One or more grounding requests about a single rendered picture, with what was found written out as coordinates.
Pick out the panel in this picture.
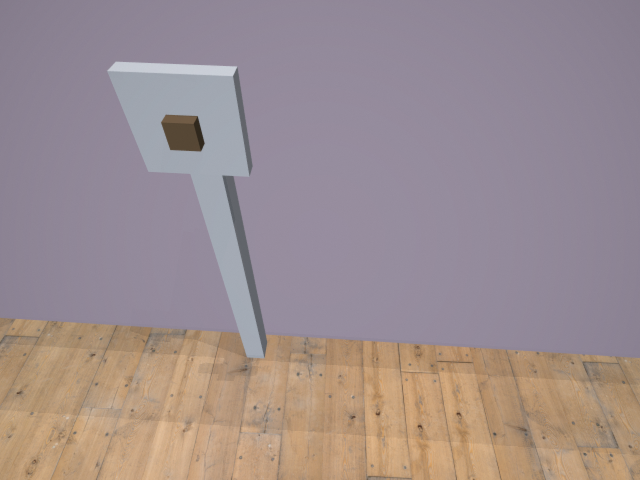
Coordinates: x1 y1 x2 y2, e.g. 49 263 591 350
107 62 267 358

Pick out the button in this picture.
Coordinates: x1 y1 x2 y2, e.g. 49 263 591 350
161 115 205 151

